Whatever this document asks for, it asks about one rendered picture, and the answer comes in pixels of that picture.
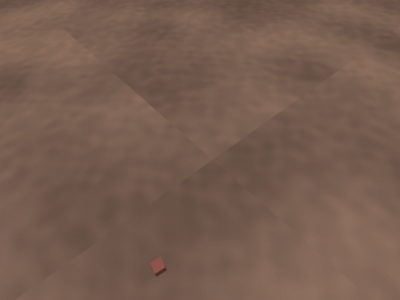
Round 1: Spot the small box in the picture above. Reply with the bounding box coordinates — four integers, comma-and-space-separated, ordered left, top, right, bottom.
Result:
150, 257, 167, 276

